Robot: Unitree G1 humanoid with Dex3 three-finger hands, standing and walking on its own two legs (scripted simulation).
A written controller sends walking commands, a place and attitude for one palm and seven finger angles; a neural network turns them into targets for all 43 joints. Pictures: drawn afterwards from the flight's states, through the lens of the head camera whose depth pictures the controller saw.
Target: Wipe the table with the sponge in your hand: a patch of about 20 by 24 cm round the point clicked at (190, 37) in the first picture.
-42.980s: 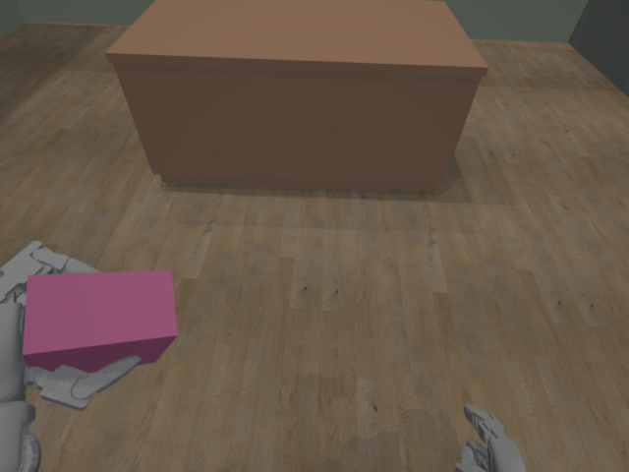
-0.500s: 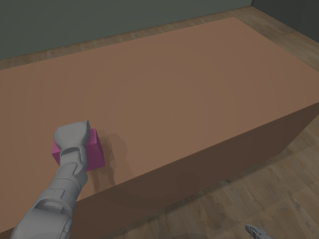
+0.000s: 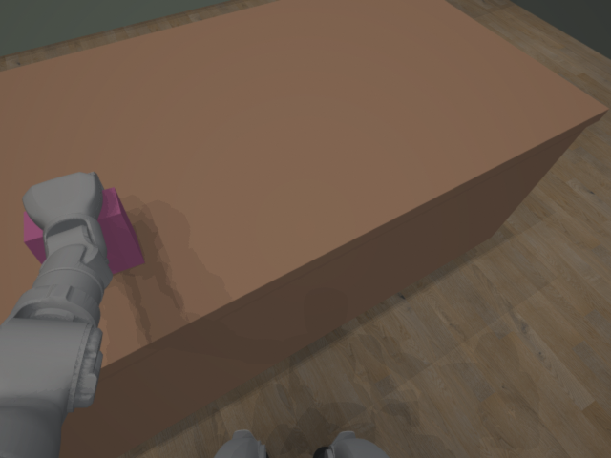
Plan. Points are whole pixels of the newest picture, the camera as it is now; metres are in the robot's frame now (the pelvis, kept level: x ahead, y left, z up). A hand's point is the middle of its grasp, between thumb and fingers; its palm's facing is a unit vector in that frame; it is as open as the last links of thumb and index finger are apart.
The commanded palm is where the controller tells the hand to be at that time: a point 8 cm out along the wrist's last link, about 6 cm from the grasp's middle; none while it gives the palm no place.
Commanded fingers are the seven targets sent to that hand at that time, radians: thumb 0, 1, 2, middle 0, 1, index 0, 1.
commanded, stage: wipe forward along the middle lane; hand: left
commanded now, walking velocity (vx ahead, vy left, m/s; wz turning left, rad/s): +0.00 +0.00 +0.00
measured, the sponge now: (93, 246) +0.43 +0.30 -0.03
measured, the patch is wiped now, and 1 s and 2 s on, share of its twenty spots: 0.85 0.85 0.85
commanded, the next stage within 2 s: slide back across to the first lane in 0.80 s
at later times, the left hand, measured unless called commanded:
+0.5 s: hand (70, 200) +0.49 +0.33 +0.01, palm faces -0.14 -0.02 -0.99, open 10.4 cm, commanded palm +0.49 +0.32 +0.04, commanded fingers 0.00 0.10 1.30 -1.20 -1.60 -1.20 -1.60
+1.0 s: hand (61, 180) +0.53 +0.36 +0.01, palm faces -0.16 -0.02 -0.99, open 10.4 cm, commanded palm +0.52 +0.34 +0.05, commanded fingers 0.00 0.10 1.30 -1.20 -1.60 -1.20 -1.60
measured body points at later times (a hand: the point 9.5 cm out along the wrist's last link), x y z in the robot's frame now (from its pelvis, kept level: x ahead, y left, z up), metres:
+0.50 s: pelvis +0.01 +0.02 -0.01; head +0.12 +0.04 +0.43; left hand +0.49 +0.33 +0.06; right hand +0.04 -0.24 -0.13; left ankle +0.04 +0.11 -0.69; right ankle +0.04 -0.07 -0.69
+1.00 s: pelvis +0.01 +0.04 -0.02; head +0.15 +0.07 +0.41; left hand +0.53 +0.35 +0.07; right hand +0.00 -0.23 -0.13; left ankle +0.04 +0.11 -0.69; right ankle +0.04 -0.07 -0.69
